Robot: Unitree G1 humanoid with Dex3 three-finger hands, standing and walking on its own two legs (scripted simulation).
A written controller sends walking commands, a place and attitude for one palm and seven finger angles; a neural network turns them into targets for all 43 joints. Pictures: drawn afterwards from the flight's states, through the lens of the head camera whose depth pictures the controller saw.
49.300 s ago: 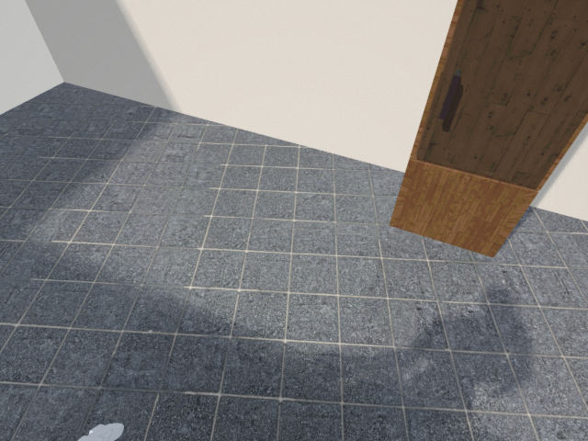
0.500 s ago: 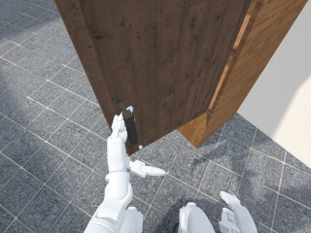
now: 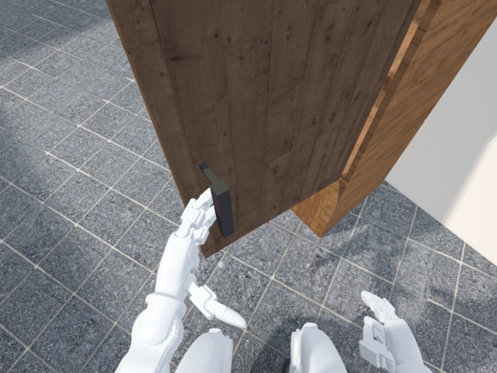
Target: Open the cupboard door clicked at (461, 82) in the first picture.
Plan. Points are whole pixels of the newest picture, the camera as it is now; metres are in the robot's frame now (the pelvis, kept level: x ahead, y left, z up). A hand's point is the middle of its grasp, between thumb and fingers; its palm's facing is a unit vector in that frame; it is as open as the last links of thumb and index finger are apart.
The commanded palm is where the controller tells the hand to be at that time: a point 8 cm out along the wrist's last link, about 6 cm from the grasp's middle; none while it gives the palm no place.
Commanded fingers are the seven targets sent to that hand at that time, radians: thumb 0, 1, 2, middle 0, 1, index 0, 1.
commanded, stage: slide the hand sideways off the handle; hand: left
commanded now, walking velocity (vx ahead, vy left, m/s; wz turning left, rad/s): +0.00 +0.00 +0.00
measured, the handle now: (217, 202) +0.37 +0.08 +0.04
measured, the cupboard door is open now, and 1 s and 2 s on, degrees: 83 83 83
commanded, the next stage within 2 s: draw the hand back to the body in 0.62 s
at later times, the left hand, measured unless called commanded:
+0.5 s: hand (177, 292) +0.23 +0.12 +0.04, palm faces -0.09 -0.99 -0.05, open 16.3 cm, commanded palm +0.21 +0.18 +0.04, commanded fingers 0.00 -0.50 0.30 -0.15 -0.30 -0.15 -0.30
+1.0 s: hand (133, 291) +0.22 +0.15 +0.10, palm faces -0.10 -0.99 -0.07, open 16.3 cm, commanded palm +0.19 +0.21 +0.10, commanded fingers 0.00 -0.50 0.30 -0.15 -0.30 -0.15 -0.30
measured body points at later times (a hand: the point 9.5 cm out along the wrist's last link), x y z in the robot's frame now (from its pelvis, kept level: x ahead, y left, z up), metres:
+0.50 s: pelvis +0.01 -0.02 -0.01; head +0.09 -0.02 +0.44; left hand +0.23 +0.17 +0.04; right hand +0.21 -0.25 -0.09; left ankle +0.00 +0.09 -0.63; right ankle +0.05 -0.12 -0.63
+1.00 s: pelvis +0.01 -0.01 +0.02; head +0.06 -0.02 +0.47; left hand +0.22 +0.21 +0.10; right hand +0.19 -0.24 -0.05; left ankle +0.00 +0.09 -0.63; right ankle +0.05 -0.12 -0.63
